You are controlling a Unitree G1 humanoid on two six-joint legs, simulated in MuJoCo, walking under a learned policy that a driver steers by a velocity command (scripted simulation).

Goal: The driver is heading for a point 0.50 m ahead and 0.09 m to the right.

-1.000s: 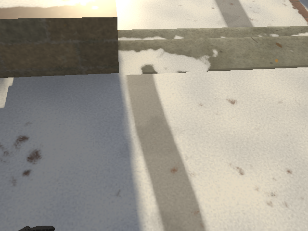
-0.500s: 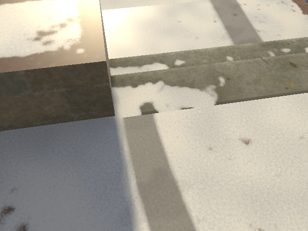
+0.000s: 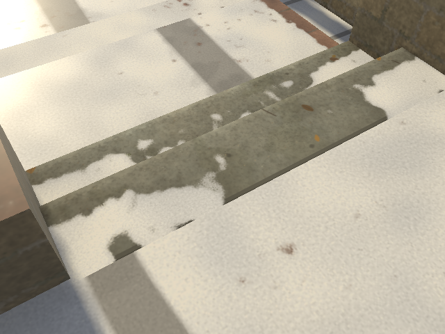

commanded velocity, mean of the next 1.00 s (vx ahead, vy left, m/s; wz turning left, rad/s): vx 0.34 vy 0.00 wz -0.40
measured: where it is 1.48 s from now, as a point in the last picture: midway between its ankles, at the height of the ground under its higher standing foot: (262, 333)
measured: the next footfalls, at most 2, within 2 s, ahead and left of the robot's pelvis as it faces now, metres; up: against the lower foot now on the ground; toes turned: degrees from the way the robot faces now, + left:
right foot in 0.26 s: +0.29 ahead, -0.15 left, +0.00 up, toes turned -12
left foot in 0.70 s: +0.60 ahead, -0.04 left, +0.00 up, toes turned -23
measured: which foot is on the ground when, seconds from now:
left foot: down 0.00-0.24, up 0.26-0.68, down 0.70-1.00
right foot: up 0.00-0.24, down 0.26-0.72, up 0.74-0.98, down 1.00-1.00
